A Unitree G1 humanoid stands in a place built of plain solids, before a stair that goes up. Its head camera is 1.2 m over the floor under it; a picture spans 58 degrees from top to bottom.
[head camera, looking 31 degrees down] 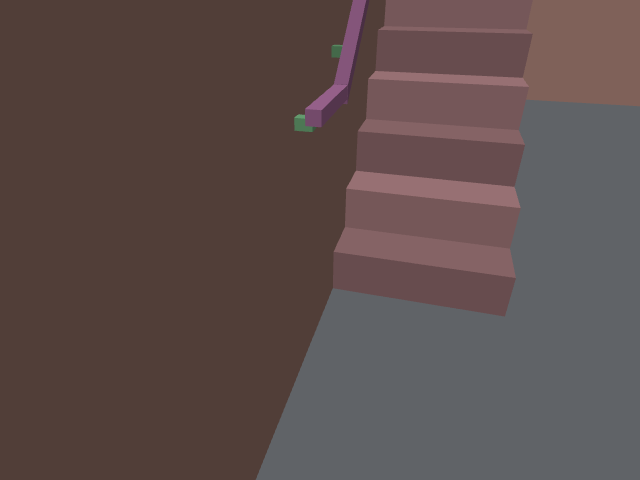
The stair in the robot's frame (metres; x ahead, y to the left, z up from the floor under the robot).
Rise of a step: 0.20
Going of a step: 0.23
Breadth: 0.74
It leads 15 degrees to the right of straight ahead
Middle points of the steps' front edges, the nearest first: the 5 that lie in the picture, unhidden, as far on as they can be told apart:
1.48 -0.41 0.20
1.70 -0.47 0.39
1.92 -0.53 0.59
2.13 -0.59 0.78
2.35 -0.65 0.98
